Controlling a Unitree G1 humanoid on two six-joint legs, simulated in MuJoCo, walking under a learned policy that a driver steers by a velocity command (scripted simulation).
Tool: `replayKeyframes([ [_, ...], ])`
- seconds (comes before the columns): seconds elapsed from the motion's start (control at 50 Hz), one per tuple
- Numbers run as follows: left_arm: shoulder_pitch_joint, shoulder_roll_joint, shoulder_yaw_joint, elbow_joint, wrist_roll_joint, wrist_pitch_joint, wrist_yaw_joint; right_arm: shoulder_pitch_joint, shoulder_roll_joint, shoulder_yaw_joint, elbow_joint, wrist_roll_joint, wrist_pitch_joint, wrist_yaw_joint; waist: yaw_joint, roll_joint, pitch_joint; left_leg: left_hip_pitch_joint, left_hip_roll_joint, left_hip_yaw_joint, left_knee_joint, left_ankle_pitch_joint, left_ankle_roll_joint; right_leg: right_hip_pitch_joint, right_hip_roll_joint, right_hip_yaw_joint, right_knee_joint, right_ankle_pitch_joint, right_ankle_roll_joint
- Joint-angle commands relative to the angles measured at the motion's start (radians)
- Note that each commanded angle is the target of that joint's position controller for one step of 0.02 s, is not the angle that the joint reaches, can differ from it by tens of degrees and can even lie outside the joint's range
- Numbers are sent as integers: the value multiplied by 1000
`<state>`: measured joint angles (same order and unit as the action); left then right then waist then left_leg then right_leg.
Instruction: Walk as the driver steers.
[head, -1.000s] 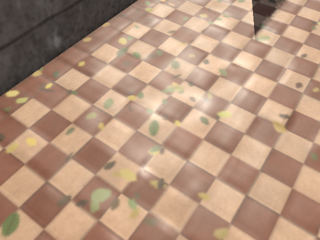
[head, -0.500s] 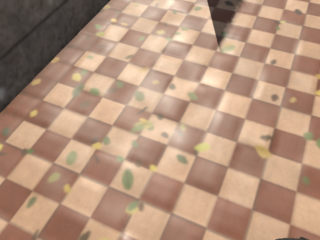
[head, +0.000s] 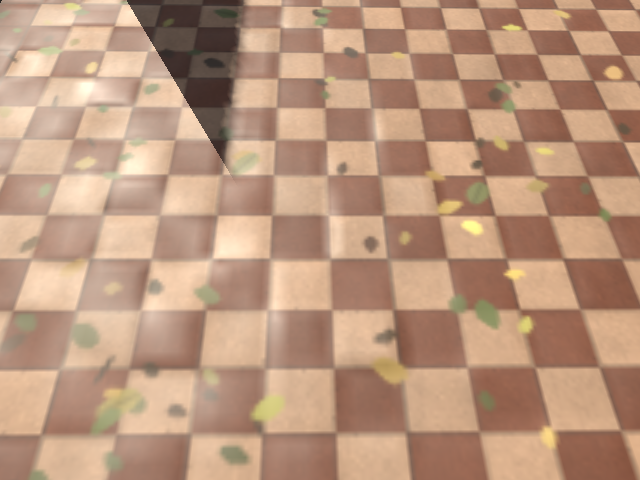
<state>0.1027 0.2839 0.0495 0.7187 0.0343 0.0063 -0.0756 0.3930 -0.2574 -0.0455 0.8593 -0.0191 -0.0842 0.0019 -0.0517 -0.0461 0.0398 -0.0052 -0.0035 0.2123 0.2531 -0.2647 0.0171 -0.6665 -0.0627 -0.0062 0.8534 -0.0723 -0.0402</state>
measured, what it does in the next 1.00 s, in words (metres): walks ahead, turning right: right foot, then left foot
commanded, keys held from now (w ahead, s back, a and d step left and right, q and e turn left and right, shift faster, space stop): w+e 0.60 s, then w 0.40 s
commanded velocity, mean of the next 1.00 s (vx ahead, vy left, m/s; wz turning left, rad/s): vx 0.50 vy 0.00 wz -0.47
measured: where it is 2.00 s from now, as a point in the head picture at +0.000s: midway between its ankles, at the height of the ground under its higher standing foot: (462, 262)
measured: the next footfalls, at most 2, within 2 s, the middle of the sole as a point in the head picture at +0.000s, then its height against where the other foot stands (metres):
right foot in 0.14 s outside the picture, level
left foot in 0.70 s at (331, 421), level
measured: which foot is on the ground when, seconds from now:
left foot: down 0.00-0.14, up 0.16-0.68, down 0.70-1.00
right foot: up 0.00-0.12, down 0.14-0.70, up 0.72-1.00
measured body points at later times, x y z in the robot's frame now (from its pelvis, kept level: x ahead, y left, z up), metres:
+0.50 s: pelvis +0.27 -0.07 +0.00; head +0.30 -0.09 +0.45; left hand +0.36 +0.20 -0.12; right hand +0.37 -0.36 -0.11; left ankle +0.46 +0.07 -0.68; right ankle +0.20 -0.10 -0.74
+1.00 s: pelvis +0.55 -0.12 +0.00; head +0.57 -0.12 +0.45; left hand +0.80 +0.03 -0.11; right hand +0.42 -0.36 -0.12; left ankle +0.55 -0.02 -0.74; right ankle +0.56 -0.28 -0.69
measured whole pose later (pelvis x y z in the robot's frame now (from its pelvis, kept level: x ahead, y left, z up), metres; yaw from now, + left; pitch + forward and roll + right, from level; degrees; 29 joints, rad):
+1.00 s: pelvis +0.55 -0.12 +0.00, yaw -28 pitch +1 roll +1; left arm 0.17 0.28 0.03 0.77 0.04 -0.03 -0.04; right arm 0.41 -0.25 -0.04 0.87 -0.01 -0.08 0.02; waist -0.05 -0.05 0.02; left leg -0.09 -0.05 0.06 0.27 -0.21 0.05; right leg -0.59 -0.04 0.04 0.88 -0.19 -0.03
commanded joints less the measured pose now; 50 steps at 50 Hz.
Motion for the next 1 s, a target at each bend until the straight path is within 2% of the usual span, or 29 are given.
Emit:
replayKeyframes([
  [0.02, -118, 20, -8, -102, 2, -14, -13, -14, -146, -32, -49, 1, -11, -7, 5, 133, 43, -32, 259, -55, -88, 409, 104, 48, 4, -64, -137, 22, -22],
  [0.06, -140, 30, -6, -116, 9, -13, -12, 14, -160, -36, -33, 1, 1, -13, 1, 132, 45, 34, 276, -27, -39, 519, 93, 71, 26, -95, -193, -47, -51],
  [0.1, -101, 44, 3, -111, 15, -12, -1, 25, -190, -41, -21, -1, 16, -19, 26, 150, 4, 85, 282, 13, 102, 835, 80, 164, 90, -135, -228, -160, -91],
  [0.12, -26, 59, 12, -92, 17, -17, 6, 27, -206, -43, -18, -1, 26, -21, 61, 153, -46, 96, 283, 26, 236, 957, 78, 251, 131, -143, -250, -205, -116],
  [0.14, 120, 79, 27, -48, 22, -26, 17, 16, -212, -43, -24, 3, 35, -22, 129, 127, -130, 34, 270, 48, 443, 929, 63, 438, 168, -136, -320, -179, -146],
  [0.16, 293, 149, 55, 3, 31, -30, 36, 13, -191, -36, -52, -2, 36, -20, 199, 37, -243, -164, 246, 53, 733, 646, 31, 703, 65, 35, -367, -258, -192],
  [0.18, 262, 272, 84, -14, 13, -25, 50, 42, -68, -10, -134, -1, 30, 3, 117, -219, -316, -622, 60, 15, 1075, -271, -32, 999, -241, 564, -431, -284, -321],
  [0.2, 315, 264, 85, -35, -14, -16, 58, -81, -150, -25, -161, -11, 25, 4, 189, -69, -355, -736, 20, -199, 1175, -278, -35, 1010, -279, 760, -538, -198, -349],
  [0.22, 280, 235, 79, -8, -18, -14, 67, -150, -140, -22, -184, 3, 15, 8, 165, -18, -211, -795, 74, -233, 1144, -157, -24, 920, -250, 576, -543, -64, -328],
  [0.24, 240, 182, 65, 2, -24, -19, 72, -133, -126, -13, -173, 5, 5, 6, 117, 27, -117, -744, 108, -227, 1044, -88, -21, 776, -208, 470, -551, 80, -295],
  [0.26, 196, 152, 56, -1, -25, -27, 75, -120, -125, -14, -161, -5, 10, 4, 73, 47, -74, -679, 129, -232, 974, -77, -26, 674, -154, 393, -564, 167, -262],
  [0.3, 153, 115, 41, -10, -33, -42, 73, -68, -122, -14, -147, -30, 46, 7, 21, 28, -79, -569, 136, -236, 909, -80, -48, 558, -96, 317, -593, 251, -249],
  [0.34, 179, 128, 44, 3, -35, -58, 67, -81, -104, -12, -154, -32, 67, 15, 15, 32, -72, -569, 127, -221, 850, -51, -64, 517, -66, 292, -618, 251, -254],
  [0.44, 284, 143, 51, 34, -32, -62, 66, -279, -93, -8, -214, -27, 72, 17, 79, 10, -3, -687, 113, -219, 639, 143, -81, 539, -38, 318, -657, 140, -222],
  [0.58, 394, 161, 55, 63, -22, -61, 83, -472, -94, 6, -285, -12, 49, 26, 149, -15, 8, -676, 39, -223, 403, 214, -55, 678, -53, 376, -555, 306, -193],
  [0.6, 387, 167, 57, 61, -20, -60, 87, -467, -101, 5, -290, -11, 45, 25, 141, -22, 8, -636, 30, -230, 369, 201, -45, 680, -59, 391, -538, 325, -181],
  [0.64, 339, 175, 56, 57, -19, -63, 91, -370, -117, -1, -263, -10, 37, 19, 89, -38, -9, -454, 3, -217, 297, 157, -11, 639, -61, 381, -494, 410, -140],
  [0.66, 325, 178, 54, 59, -19, -67, 88, -277, -138, -12, -231, -11, 32, 9, 50, -33, -49, -317, -28, -198, 278, 121, 10, 621, -44, 366, -407, 532, -119],
  [0.68, 316, 171, 50, 67, -25, -73, 82, -145, -159, -23, -193, -16, 20, -2, -19, 11, -118, -137, -16, -197, 218, 148, 38, 586, 10, 311, -233, 557, -95],
  [0.7, 325, 114, 32, 49, -30, -82, 75, 8, -215, -37, -180, -35, 11, -18, -78, 85, -245, 86, 169, -390, 194, -18, 87, 463, 62, 260, 27, 320, -73],
  [0.72, 461, 35, 19, 36, -55, -80, 74, 47, -318, -62, -168, -46, 18, -20, -13, 340, -357, 306, 431, -886, 91, -79, 225, 173, 242, 150, 327, -382, -28],
  [0.74, 442, 107, 23, 65, -14, -72, 82, -9, -244, -54, -165, -18, 29, -8, 11, 224, -271, 206, 420, -1006, 29, -190, 236, 69, 177, 169, 419, -413, -39],
  [0.76, 358, 114, 26, 63, -8, -68, 76, -89, -165, -37, -176, -8, 29, -3, 26, 117, -126, 62, 378, -843, 12, -187, 222, 63, 136, 165, 418, -325, -37],
  [0.78, 292, 103, 21, 52, -5, -68, 69, -127, -118, -25, -169, -11, 25, 2, 30, 63, -66, -29, 325, -707, -1, -84, 201, 77, 106, 153, 373, -275, -35],
  [0.8, 263, 93, 19, 44, -2, -63, 61, -129, -104, -19, -154, -12, 19, 2, 41, 93, -38, -78, 279, -606, -14, 28, 180, 92, 84, 142, 329, -261, -32],
  [0.84, 270, 76, 13, 49, 6, -47, 49, -104, -102, -16, -120, -5, 3, 6, 60, 144, -37, -127, 232, -493, -32, 201, 167, 139, 75, 125, 280, -256, -19],
  [0.88, 251, 64, 8, 45, 9, -41, 43, -66, -110, -18, -91, 5, -14, 13, 67, 146, -43, -115, 227, -440, -47, 307, 182, 114, 73, 110, 243, -241, -11],
  [0.94, 123, 48, -7, 6, 14, -42, 33, -38, -115, -20, -62, 10, -16, 15, 54, 142, -6, -109, 216, -371, -101, 315, 190, 37, 25, 57, 114, -146, 11],
  [1.0, -12, 12, -31, -29, 6, -48, 23, -6, -114, -18, -35, 13, -11, 19, 23, 144, 11, -136, 172, -288, -111, 351, 167, 93, 7, -10, -92, -29, 24],
])
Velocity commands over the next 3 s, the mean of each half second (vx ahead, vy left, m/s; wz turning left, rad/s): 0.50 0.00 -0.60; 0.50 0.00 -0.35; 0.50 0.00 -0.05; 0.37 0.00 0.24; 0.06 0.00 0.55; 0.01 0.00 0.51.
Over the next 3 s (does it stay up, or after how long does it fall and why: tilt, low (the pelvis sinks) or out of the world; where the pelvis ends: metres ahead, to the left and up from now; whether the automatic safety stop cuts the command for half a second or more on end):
stays up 1.00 -0.36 0.00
